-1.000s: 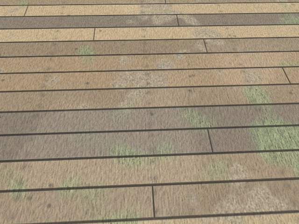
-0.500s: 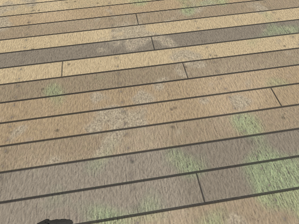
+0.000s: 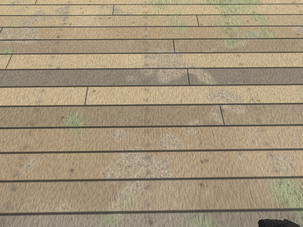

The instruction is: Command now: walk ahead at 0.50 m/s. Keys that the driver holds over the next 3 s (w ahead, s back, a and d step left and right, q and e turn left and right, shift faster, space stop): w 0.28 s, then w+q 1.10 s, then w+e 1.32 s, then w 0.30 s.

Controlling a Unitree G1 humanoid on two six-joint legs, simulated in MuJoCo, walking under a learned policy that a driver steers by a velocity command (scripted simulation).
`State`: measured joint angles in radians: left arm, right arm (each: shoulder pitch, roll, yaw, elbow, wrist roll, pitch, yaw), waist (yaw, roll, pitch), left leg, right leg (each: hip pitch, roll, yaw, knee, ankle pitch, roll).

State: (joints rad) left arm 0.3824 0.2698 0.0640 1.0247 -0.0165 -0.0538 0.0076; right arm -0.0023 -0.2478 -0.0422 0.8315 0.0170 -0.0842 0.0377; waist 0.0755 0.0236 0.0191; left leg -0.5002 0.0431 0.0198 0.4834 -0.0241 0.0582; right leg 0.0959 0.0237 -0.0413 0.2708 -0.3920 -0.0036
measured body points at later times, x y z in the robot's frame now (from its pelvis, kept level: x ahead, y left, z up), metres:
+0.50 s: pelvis +0.27 +0.00 +0.01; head +0.30 +0.00 +0.46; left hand +0.49 +0.24 -0.09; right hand +0.24 -0.28 -0.13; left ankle +0.14 +0.11 -0.73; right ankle +0.44 -0.13 -0.71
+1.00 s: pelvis +0.53 +0.02 +0.00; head +0.55 +0.04 +0.45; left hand +0.44 +0.29 -0.14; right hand +0.80 -0.14 -0.09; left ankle +0.64 +0.19 -0.70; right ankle +0.44 -0.13 -0.73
